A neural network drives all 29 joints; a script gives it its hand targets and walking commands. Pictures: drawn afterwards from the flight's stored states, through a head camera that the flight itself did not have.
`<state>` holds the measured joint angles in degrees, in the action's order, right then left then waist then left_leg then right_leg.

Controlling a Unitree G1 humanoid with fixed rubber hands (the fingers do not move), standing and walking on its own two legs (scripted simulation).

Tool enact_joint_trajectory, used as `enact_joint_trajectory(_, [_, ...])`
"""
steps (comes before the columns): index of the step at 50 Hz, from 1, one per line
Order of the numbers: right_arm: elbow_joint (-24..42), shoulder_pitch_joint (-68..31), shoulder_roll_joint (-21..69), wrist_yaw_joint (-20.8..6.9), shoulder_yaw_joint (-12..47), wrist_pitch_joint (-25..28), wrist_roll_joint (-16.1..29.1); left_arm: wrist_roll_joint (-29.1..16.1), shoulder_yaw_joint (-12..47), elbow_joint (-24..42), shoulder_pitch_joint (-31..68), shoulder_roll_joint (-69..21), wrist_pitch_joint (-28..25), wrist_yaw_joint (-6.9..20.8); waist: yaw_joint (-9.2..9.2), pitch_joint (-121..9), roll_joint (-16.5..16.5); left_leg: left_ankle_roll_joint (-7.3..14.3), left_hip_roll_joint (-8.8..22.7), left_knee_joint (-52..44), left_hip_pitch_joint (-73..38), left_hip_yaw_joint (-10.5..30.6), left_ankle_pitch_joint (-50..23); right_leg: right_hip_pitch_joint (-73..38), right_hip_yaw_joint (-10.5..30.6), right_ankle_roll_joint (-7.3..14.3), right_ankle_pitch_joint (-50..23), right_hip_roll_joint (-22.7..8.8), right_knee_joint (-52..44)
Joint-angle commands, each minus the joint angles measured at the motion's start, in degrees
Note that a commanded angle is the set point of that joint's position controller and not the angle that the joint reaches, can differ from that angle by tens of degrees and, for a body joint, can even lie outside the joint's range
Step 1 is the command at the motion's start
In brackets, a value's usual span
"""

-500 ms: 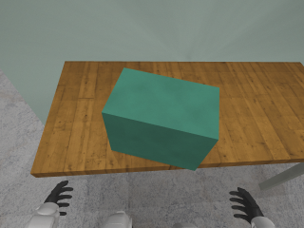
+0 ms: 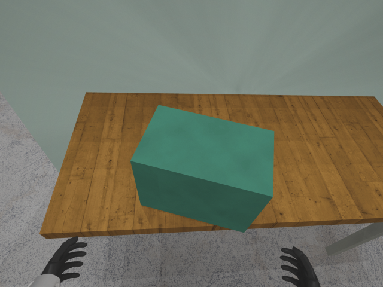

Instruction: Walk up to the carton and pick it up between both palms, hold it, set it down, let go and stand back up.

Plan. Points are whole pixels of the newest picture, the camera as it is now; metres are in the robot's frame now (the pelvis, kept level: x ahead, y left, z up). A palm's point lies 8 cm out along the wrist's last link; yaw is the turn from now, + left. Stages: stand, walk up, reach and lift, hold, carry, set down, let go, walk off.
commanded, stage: reach and lift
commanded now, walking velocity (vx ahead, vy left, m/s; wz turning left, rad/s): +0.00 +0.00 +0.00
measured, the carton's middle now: (202, 170) +0.38 -0.01 -0.02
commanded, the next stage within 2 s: none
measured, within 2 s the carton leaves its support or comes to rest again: neither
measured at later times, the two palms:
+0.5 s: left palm (49, 265) +0.17 +0.29 -0.05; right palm (297, 283) +0.15 -0.20 -0.05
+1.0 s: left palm (32, 277) +0.15 +0.29 -0.03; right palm (284, 275) +0.16 -0.17 -0.02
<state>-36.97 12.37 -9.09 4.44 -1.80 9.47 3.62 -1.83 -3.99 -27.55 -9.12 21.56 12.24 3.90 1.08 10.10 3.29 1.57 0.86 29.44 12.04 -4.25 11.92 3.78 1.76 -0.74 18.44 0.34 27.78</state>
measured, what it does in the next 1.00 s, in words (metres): stands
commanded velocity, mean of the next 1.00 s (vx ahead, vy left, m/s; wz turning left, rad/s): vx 0.00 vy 0.00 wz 0.00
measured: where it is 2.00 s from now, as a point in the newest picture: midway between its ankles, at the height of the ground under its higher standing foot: outside the picture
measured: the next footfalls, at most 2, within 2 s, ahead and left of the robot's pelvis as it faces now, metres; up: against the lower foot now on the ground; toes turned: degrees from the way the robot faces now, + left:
none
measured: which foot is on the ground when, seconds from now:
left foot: down 0.00-1.00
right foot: down 0.00-1.00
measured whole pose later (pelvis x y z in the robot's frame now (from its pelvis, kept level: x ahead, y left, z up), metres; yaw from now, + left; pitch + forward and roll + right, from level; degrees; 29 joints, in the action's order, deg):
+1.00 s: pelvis +0.00 +0.01 +0.00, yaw -1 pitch -8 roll -1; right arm -18.8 23.3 -0.3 13.0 3.1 17.2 10.1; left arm -17.4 1.9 -19.5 -19.3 28.7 -14.3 11.1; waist 5.2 7.6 3.0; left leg 2.3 0.9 30.7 8.8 -5.0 13.7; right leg -0.4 2.5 -1.0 18.7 0.2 26.6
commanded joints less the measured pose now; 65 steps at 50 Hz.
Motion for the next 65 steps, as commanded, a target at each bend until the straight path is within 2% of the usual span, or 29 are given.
enact_joint_trajectory(1, [9.5, -0.4, -8.7, 1.7, -4.2, 3.5, 0.0, -1.8, -2.8, 7.5, 5.1, 10.9, -5.4, 0.3, -1.45, -11.4, -5.0, -2.5, 0.0, -5.0, -18.2, 0.1, -7.4, 11.6, -2.0, 1.4, -10.6, 0.4, -8.6])
enact_joint_trajectory(3, [11.0, 0.0, -7.6, 2.0, -4.0, 3.9, 0.1, -2.4, -3.2, 8.0, 4.3, 11.8, -7.2, 0.4, -0.94, -11.0, -5.4, -2.4, 0.2, -5.5, -18.1, -0.1, -6.7, 11.3, -1.9, 1.6, -7.8, 0.6, -8.8])
enact_joint_trajectory(4, [11.7, -0.3, -6.7, 2.1, -3.1, 3.8, 0.7, -2.8, -2.7, 6.9, 4.2, 12.3, -7.9, 0.5, 0.31, -10.4, -6.2, -2.4, 0.4, -5.9, -17.6, -0.4, -7.5, 10.9, -1.6, 1.8, -7.2, 0.4, -9.2])
enact_joint_trajectory(6, [11.2, 1.0, -6.1, 2.2, -3.3, 4.0, 0.7, -3.9, -2.0, 6.1, 3.2, 11.8, -9.4, 0.9, -0.45, -9.6, -5.9, -2.5, 0.8, -6.4, -17.9, -0.1, -7.7, 11.0, -1.7, 1.8, -7.0, 0.4, -10.0])
enact_joint_trajectory(18, [16.4, 1.8, -3.9, 2.6, -2.2, 6.0, 3.3, -8.4, -1.1, 8.5, 1.3, 12.6, -17.7, 2.4, 0.18, -9.3, -9.5, -3.4, 1.6, -6.8, -20.2, 0.9, -14.6, 10.7, -0.9, 3.7, -6.0, -0.2, -11.7])
enact_joint_trajectory(20, [18.5, 2.7, -3.1, 2.9, -1.3, 6.3, 3.6, -9.6, -1.4, 7.3, 0.7, 13.6, -18.9, 3.1, 0.57, -9.2, -7.4, -2.7, 1.5, -6.9, -20.6, 0.8, -12.9, 11.0, -0.7, 3.3, -5.1, -0.4, -12.3])
enact_joint_trajectory(21, [18.4, 3.2, -2.1, 3.1, -0.8, 6.5, 4.3, -10.1, -0.8, 7.6, 0.2, 12.7, -19.7, 3.3, -0.03, -9.2, -8.2, -2.8, 1.8, -6.8, -20.5, 1.3, -12.6, 11.1, -0.8, 3.4, -5.0, -0.3, -12.3])
enact_joint_trajectory(23, [18.5, 3.4, -2.1, 3.3, -0.3, 6.8, 4.6, -10.6, -1.1, 6.4, -0.4, 13.7, -20.8, 3.7, 0.49, -8.0, -8.3, -2.9, 1.6, -6.6, -20.3, 1.5, -14.3, 11.7, -0.3, 3.6, -6.0, -0.3, -12.3])
enact_joint_trajectory(24, [19.3, 4.0, -1.9, 3.6, -0.3, 7.1, 4.6, -11.2, -0.6, 8.9, -0.4, 13.7, -21.8, 4.0, 0.13, -8.4, -7.3, -2.9, 2.0, -6.5, -20.7, 2.1, -13.5, 11.5, -0.9, 3.6, -5.3, -0.1, -11.8])
enact_joint_trajectory(25, [18.5, 4.5, -1.7, 3.8, 0.0, 7.1, 5.0, -11.2, -0.4, 8.2, -0.7, 13.8, -22.1, 4.3, -0.19, -7.8, -9.1, -3.2, 2.0, -7.2, -20.9, 2.3, -13.0, 11.0, -0.7, 3.9, -5.0, -0.2, -12.4])
enact_joint_trajectory(28, [21.8, 5.5, -1.2, 4.3, 1.1, 7.8, 5.3, -12.3, -0.7, 8.8, -1.1, 15.1, -23.6, 4.8, 0.88, -8.2, -8.2, -2.7, 2.0, -6.6, -20.1, 2.2, -12.8, 10.8, 0.0, 4.0, -4.7, -0.3, -12.2])
enact_joint_trajectory(33, [23.1, 5.7, -0.2, 5.3, 1.4, 9.0, 6.2, -13.4, -0.3, 10.7, -2.5, 16.3, -25.9, 5.6, 0.77, -7.7, -9.9, -3.2, 1.9, -5.2, -21.1, 2.8, -15.8, 12.6, 0.3, 4.2, -5.8, -0.4, -11.4])
enact_joint_trajectory(34, [23.7, 6.4, -0.1, 5.7, 1.7, 9.1, 6.1, -13.9, -0.6, 11.0, -3.1, 16.6, -26.4, 6.0, 1.44, -6.7, -8.3, -2.8, 1.9, -4.8, -20.9, 3.0, -14.3, 12.5, 0.4, 4.2, -5.0, -0.8, -11.5])
enact_joint_trajectory(35, [23.2, 6.2, 0.6, 6.0, 2.1, 9.4, 6.2, -13.9, -0.6, 10.1, -2.9, 16.5, -26.5, 6.1, 0.9, -7.3, -9.0, -2.8, 1.8, -4.9, -20.6, 3.1, -13.6, 12.3, 0.3, 4.2, -4.6, -0.5, -11.5])
enact_joint_trajectory(37, [26.0, 6.0, 1.5, 6.4, 2.7, 9.7, 6.6, -14.4, -1.1, 12.1, -2.8, 17.7, -27.3, 6.5, 2.51, -6.8, -8.3, -2.4, 1.4, -4.4, -20.4, 2.9, -13.3, 13.8, 0.7, 4.0, -4.5, -1.3, -11.3])
enact_joint_trajectory(38, [25.9, 7.7, 1.5, 6.6, 2.4, 10.0, 6.2, -14.2, -1.3, 12.5, -4.0, 18.1, -27.8, 6.7, 2.26, -7.2, -8.3, -2.3, 1.5, -4.6, -20.7, 3.0, -12.2, 13.9, 0.7, 4.0, -3.7, -1.3, -11.4])
enact_joint_trajectory(40, [26.8, 7.5, 2.7, 7.0, 2.3, 10.3, 6.1, -15.0, -0.6, 13.0, -4.0, 17.9, -28.2, 6.9, 1.73, -6.5, -8.6, -2.5, 1.4, -4.1, -19.6, 3.3, -10.4, 14.2, 0.7, 4.1, -2.7, -0.9, -11.1])
enact_joint_trajectory(41, [28.5, 6.6, 3.7, 7.3, 2.8, 10.4, 6.4, -15.6, -0.5, 14.9, -3.3, 18.6, -28.7, 7.1, 2.72, -7.6, -9.0, -2.4, 1.5, -3.8, -19.2, 3.3, -10.0, 14.1, 0.9, 4.1, -2.5, -1.2, -10.5])
enact_joint_trajectory(43, [27.5, 8.8, 3.9, 7.8, 3.0, 10.5, 5.8, -15.5, 0.0, 15.5, -4.3, 18.7, -29.2, 7.2, 2.97, -6.3, -9.6, -2.7, 1.9, -4.4, -19.0, 3.7, -8.8, 14.0, 0.9, 4.4, -1.3, -1.4, -10.4])
enact_joint_trajectory(44, [28.2, 8.9, 3.8, 8.1, 2.5, 10.8, 6.1, -15.9, 0.7, 15.3, -5.9, 18.3, -29.4, 7.2, 1.87, -6.3, -9.4, -3.1, 2.0, -4.2, -19.1, 4.0, -9.2, 14.4, 0.7, 4.3, -1.8, -1.0, -10.4])
enact_joint_trajectory(45, [27.9, 8.1, 4.4, 8.4, 3.9, 10.7, 6.4, -16.3, 0.2, 16.2, -4.5, 19.1, -29.5, 7.4, 3.25, -6.3, -9.6, -2.8, 2.0, -3.7, -17.8, 4.2, -8.5, 13.7, 1.3, 4.4, -1.1, -1.5, -9.9])
enact_joint_trajectory(46, [29.1, 8.2, 4.1, 8.6, 2.8, 11.0, 6.1, -16.2, 0.3, 16.9, -4.7, 19.2, -29.8, 7.3, 2.69, -6.3, -10.1, -3.0, 1.9, -3.8, -17.7, 4.3, -7.0, 14.5, 1.0, 4.5, 0.0, -1.2, -9.9])
enact_joint_trajectory(50, [29.3, 7.7, 4.7, 8.9, 2.9, 11.3, 5.9, -16.2, 1.3, 18.7, -5.6, 19.3, -30.0, 7.0, 3.51, -5.4, -11.3, -3.1, 2.4, -4.4, -17.0, 4.8, -5.4, 14.7, 1.1, 4.5, 0.7, -1.6, -9.6])
enact_joint_trajectory(52, [30.3, 9.4, 5.1, 9.5, 2.1, 11.2, 5.4, -16.7, 1.6, 20.6, -7.0, 19.4, -30.4, 7.1, 3.35, -6.4, -10.3, -2.8, 3.0, -4.5, -16.4, 5.8, -3.6, 14.7, 1.3, 4.4, 0.7, -1.7, -8.7])
enact_joint_trajectory(53, [32.2, 8.8, 5.5, 9.7, 2.8, 11.2, 5.4, -17.1, 2.1, 23.3, -5.9, 19.7, -30.5, 6.9, 3.57, -7.5, -11.4, -3.3, 2.9, -4.7, -16.2, 5.6, -2.5, 14.0, 1.4, 4.5, 1.4, -1.8, -8.5])
enact_joint_trajectory(54, [30.5, 7.6, 5.3, 9.8, 2.6, 11.0, 5.2, -16.8, 2.5, 21.3, -5.8, 18.9, -30.0, 6.6, 3.04, -5.8, -12.3, -3.5, 3.2, -4.8, -14.8, 5.8, -2.8, 14.1, 1.2, 4.5, 1.2, -1.4, -8.6])
enact_joint_trajectory(55, [31.6, 6.7, 6.0, 9.8, 2.8, 10.6, 4.7, -16.9, 1.9, 21.0, -5.0, 19.8, -29.8, 6.7, 4.05, -6.0, -11.6, -2.9, 3.2, -5.1, -13.5, 5.8, -0.8, 13.4, 1.9, 4.4, 2.8, -2.0, -8.5])
enact_joint_trajectory(56, [32.9, 7.5, 5.9, 9.7, 1.7, 10.2, 4.4, -17.3, 2.8, 23.2, -5.2, 19.3, -29.6, 6.4, 3.18, -6.9, -11.2, -3.2, 3.6, -5.8, -14.0, 6.7, 1.2, 12.9, 1.6, 4.3, 3.2, -1.7, -8.5])
enact_joint_trajectory(65, [37.7, 2.3, 4.5, 9.6, 0.8, 1.8, 4.0, -19.5, 4.2, 24.8, 0.8, 19.2, -26.0, 4.7, 1.44, -6.6, -13.5, -3.6, 4.2, -9.3, -12.1, 8.5, 4.5, 11.5, 1.4, 4.4, 1.6, -1.8, -8.4])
